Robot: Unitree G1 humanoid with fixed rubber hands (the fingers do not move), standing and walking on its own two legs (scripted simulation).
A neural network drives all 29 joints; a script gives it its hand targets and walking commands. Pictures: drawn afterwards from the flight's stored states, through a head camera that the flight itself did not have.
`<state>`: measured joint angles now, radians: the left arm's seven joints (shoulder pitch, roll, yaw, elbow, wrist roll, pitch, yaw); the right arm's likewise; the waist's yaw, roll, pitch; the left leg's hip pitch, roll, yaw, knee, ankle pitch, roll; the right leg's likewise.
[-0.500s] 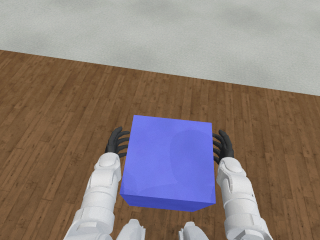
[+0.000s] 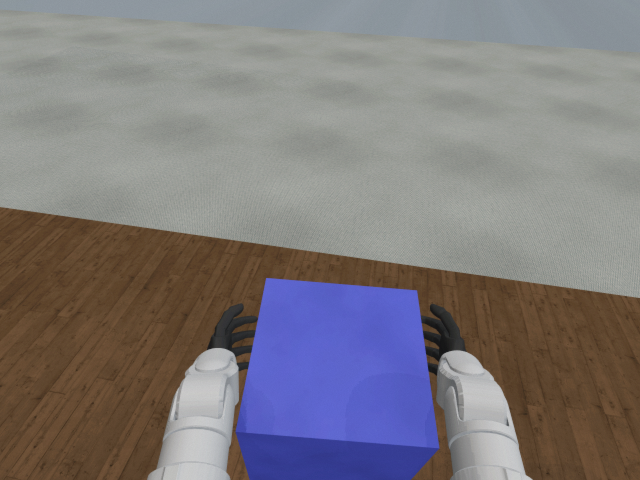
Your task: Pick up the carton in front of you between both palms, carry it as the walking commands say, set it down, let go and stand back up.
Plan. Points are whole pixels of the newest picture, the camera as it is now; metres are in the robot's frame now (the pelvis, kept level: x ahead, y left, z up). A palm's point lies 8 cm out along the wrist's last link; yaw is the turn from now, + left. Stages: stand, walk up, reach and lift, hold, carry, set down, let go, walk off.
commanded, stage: reach and lift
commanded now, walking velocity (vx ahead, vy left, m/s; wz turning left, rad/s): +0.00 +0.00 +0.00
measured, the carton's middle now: (331, 392) +0.29 +0.00 -0.06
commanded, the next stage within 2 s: hold in 0.96 s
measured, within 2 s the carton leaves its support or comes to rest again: neither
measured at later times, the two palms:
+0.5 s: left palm (220, 354) +0.29 +0.15 +0.03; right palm (451, 355) +0.29 -0.15 +0.04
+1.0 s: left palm (218, 350) +0.29 +0.15 +0.04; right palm (453, 351) +0.29 -0.15 +0.05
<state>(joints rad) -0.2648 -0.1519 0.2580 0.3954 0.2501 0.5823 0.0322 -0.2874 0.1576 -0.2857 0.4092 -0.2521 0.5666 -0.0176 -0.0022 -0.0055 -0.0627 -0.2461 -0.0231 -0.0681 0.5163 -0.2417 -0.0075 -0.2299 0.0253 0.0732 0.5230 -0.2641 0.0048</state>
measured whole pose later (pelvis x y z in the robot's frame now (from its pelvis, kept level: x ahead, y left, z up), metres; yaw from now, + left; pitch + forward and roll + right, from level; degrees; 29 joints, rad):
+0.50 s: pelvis -0.01 +0.00 +0.00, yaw +0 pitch -4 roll +0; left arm -0.32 -0.17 0.30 0.37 0.31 0.63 0.00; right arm -0.35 0.17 -0.32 0.39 -0.30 0.61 0.01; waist 0.00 -0.01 0.02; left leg -0.17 -0.02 -0.07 0.45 -0.20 -0.01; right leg -0.16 0.02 0.08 0.46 -0.23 0.01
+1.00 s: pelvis +0.01 +0.00 +0.01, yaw +0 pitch -6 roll +0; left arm -0.25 -0.15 0.21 0.27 0.27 0.70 0.01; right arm -0.27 0.15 -0.24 0.29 -0.28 0.68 0.00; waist 0.00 0.00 0.02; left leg -0.08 -0.02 -0.07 0.38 -0.19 -0.01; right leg -0.07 0.02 0.08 0.39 -0.21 0.01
